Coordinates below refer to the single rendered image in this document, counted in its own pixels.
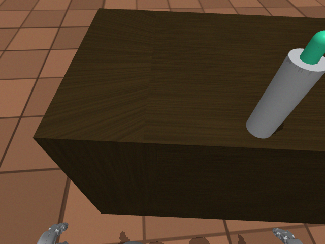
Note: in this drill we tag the bottle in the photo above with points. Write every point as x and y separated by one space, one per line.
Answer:
299 72

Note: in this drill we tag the right robot hand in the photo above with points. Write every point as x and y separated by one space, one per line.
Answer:
285 236

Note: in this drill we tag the left robot hand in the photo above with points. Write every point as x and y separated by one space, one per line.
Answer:
50 236

